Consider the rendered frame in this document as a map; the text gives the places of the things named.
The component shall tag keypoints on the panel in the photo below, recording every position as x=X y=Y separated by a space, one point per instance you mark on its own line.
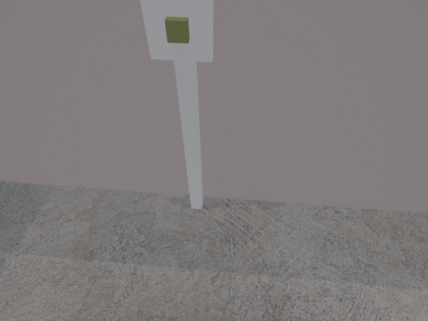
x=185 y=56

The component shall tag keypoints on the button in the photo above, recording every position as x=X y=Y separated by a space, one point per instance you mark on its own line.
x=177 y=29

